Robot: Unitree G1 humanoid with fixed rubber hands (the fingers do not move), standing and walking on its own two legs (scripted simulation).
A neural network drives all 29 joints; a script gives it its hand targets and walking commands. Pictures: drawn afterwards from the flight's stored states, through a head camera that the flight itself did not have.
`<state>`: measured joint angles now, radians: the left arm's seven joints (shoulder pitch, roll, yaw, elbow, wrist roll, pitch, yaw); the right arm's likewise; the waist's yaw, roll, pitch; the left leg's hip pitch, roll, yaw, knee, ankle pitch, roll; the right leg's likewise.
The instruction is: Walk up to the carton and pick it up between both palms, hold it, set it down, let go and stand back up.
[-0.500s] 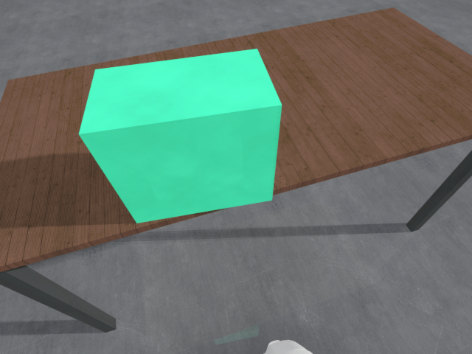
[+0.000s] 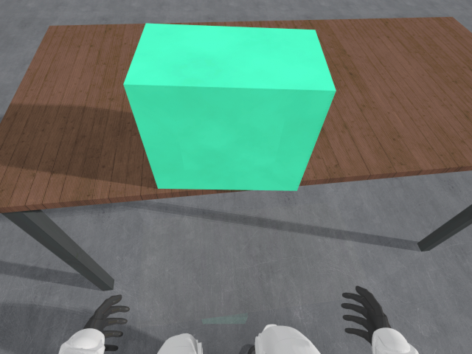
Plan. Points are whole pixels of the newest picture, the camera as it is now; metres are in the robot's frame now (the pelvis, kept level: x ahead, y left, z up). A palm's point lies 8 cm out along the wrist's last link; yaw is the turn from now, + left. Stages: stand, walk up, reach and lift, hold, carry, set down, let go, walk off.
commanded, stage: reach and lift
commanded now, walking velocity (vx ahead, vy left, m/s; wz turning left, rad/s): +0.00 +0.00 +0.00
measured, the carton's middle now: (229, 116) +0.50 +0.01 +0.10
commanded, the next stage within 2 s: none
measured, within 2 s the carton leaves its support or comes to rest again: neither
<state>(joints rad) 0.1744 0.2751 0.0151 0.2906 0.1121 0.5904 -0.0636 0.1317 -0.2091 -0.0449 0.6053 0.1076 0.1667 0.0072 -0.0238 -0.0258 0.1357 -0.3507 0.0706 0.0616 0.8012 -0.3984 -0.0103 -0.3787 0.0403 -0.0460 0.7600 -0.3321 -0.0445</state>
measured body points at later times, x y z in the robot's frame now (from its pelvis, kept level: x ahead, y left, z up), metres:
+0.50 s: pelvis +0.03 +0.00 +0.03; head +0.04 +0.00 +0.48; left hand +0.21 +0.24 -0.04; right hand +0.16 -0.24 -0.05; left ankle +0.02 +0.12 -0.71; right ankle +0.05 -0.09 -0.71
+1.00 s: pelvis +0.06 +0.01 +0.04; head +0.06 +0.01 +0.49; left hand +0.24 +0.26 +0.01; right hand +0.23 -0.23 +0.00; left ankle +0.02 +0.12 -0.71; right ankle +0.05 -0.09 -0.71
